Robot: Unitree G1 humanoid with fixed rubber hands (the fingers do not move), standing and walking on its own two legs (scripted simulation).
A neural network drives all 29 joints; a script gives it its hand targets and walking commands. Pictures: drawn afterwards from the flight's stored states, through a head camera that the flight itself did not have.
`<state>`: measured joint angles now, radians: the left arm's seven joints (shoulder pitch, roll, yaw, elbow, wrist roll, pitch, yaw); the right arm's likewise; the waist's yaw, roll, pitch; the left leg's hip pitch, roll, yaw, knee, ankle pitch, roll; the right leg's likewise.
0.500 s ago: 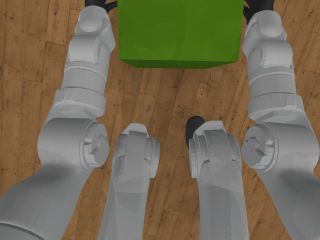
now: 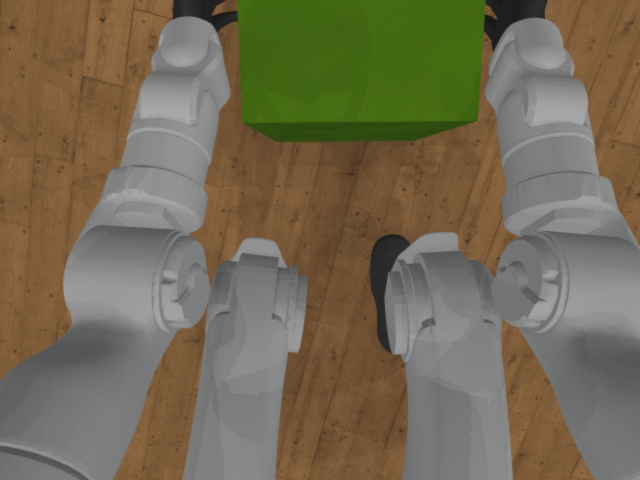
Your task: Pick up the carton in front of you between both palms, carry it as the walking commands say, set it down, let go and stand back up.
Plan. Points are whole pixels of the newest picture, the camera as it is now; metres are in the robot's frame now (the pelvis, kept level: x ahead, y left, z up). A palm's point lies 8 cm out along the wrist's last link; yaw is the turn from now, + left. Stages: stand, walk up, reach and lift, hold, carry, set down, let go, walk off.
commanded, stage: set down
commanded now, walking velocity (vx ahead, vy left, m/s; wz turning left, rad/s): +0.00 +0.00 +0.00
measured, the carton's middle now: (351, 45) +0.53 -0.05 -0.24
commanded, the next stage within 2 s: let go in 1.92 s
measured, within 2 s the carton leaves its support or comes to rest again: rests again in 0.68 s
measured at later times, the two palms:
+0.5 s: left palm (193, 13) +0.54 +0.11 -0.17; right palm (513, 18) +0.53 -0.20 -0.17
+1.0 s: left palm (156, 1) +0.55 +0.14 -0.17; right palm out of the picture +0.54 -0.24 -0.16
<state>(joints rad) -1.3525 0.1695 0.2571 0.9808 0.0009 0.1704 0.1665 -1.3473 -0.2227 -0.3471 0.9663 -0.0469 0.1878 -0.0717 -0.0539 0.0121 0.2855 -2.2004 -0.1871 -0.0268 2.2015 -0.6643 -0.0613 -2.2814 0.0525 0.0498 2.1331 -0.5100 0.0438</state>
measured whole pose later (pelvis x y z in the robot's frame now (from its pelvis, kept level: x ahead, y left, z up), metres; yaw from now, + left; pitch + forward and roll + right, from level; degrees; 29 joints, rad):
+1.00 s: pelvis +0.00 -0.01 -0.01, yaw +0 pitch +34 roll +1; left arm -1.41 0.37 0.04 0.99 -0.22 0.09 0.13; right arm -1.42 -0.42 -0.14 1.08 0.25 0.04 -0.07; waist -0.04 0.00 0.39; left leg -2.20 -0.09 0.00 2.26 -0.66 -0.03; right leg -2.27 0.01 0.00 2.19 -0.52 0.00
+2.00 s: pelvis +0.03 -0.01 +0.25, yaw +0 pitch +46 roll +1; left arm -1.07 0.25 0.26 0.85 0.01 0.15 0.03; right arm -1.05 -0.27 -0.32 0.85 0.00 0.13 0.00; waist -0.04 0.01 -0.08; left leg -1.62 -0.06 -0.04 1.22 -0.41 -0.02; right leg -1.67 0.03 0.03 1.19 -0.32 0.00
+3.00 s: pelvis +0.12 +0.00 +0.40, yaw -2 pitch -3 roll -1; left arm 0.22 0.20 0.04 0.43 0.01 0.10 -0.06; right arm 0.24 -0.22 -0.04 0.43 -0.01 0.10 0.08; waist 0.00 0.02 0.09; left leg -0.09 -0.04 -0.05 0.44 -0.29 0.03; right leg -0.15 0.02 0.05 0.42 -0.23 0.01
